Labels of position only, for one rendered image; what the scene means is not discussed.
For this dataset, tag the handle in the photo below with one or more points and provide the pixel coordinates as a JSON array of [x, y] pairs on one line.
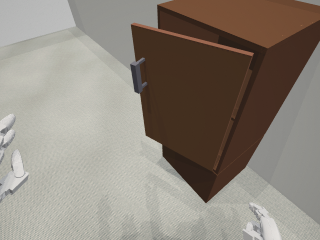
[[136, 76]]

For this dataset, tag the cupboard door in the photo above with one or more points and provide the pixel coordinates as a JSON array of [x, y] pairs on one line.
[[192, 90]]

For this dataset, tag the right robot hand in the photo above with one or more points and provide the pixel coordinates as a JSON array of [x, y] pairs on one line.
[[266, 229]]

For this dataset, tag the left robot hand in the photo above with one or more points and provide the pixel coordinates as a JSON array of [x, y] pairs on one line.
[[12, 181]]

